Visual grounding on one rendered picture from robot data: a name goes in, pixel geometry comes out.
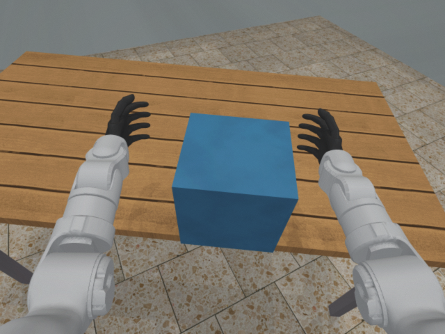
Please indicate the carton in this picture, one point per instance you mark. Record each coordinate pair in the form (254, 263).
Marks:
(235, 183)

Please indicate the robot right forearm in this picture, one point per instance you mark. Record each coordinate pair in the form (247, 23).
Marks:
(370, 233)

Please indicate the table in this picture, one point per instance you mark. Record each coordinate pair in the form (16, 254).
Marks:
(53, 108)

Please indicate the robot left forearm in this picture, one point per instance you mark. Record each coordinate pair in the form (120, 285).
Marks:
(87, 222)

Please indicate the robot right hand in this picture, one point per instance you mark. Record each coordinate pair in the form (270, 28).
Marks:
(329, 138)

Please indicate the robot left upper arm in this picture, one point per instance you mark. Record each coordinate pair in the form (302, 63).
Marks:
(68, 292)

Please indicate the robot right upper arm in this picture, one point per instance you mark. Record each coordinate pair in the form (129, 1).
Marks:
(400, 295)

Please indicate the robot left hand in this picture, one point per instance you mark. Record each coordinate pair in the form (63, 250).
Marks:
(119, 124)

